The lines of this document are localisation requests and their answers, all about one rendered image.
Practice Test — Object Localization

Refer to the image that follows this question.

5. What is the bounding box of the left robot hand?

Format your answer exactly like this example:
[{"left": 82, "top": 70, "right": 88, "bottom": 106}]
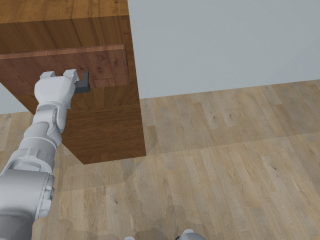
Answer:
[{"left": 34, "top": 69, "right": 80, "bottom": 109}]

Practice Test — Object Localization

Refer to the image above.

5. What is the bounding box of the drawer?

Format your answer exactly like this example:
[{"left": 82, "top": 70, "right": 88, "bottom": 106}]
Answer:
[{"left": 0, "top": 43, "right": 130, "bottom": 96}]

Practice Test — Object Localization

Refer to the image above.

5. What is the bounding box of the cabinet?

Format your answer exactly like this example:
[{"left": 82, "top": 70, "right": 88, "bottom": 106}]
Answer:
[{"left": 0, "top": 0, "right": 146, "bottom": 165}]

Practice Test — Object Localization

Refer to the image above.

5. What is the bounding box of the left robot upper arm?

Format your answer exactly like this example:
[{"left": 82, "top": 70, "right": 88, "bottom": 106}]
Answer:
[{"left": 0, "top": 168, "right": 55, "bottom": 240}]

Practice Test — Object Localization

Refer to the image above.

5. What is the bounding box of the robot left forearm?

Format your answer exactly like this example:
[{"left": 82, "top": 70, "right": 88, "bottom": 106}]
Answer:
[{"left": 0, "top": 101, "right": 67, "bottom": 180}]

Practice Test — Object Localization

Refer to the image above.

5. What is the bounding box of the handle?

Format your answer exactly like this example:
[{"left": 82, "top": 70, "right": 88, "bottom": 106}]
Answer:
[{"left": 74, "top": 71, "right": 91, "bottom": 94}]

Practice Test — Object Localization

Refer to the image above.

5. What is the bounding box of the right robot shin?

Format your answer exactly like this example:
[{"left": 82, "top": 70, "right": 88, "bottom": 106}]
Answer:
[{"left": 181, "top": 229, "right": 194, "bottom": 236}]

